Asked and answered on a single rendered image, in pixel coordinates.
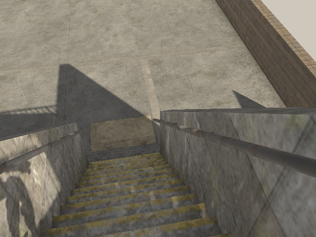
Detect stairs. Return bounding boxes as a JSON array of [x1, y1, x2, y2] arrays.
[[42, 152, 232, 237]]

